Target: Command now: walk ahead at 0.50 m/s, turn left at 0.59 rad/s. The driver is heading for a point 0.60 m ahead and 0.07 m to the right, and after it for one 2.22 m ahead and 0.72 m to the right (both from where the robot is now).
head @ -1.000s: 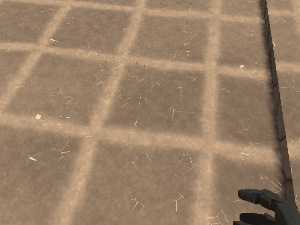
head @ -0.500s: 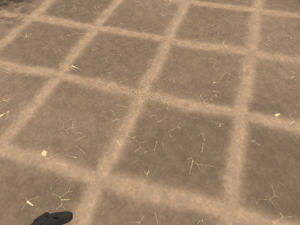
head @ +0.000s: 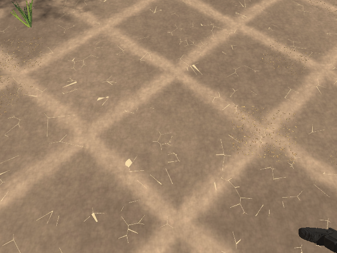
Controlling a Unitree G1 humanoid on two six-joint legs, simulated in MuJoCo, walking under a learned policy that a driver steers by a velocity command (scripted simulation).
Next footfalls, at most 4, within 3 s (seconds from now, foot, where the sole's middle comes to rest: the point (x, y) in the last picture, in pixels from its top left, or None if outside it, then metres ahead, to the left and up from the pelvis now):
0.48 right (200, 245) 0.47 -0.07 -0.75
0.96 left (149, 182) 0.72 0.15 -0.75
1.42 right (216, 165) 0.82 -0.14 -0.75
1.84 left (169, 147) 0.90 0.07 -0.75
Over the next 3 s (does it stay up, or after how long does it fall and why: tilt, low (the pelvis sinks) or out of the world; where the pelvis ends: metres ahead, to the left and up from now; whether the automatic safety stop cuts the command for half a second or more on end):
stays up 0.98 -0.19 0.00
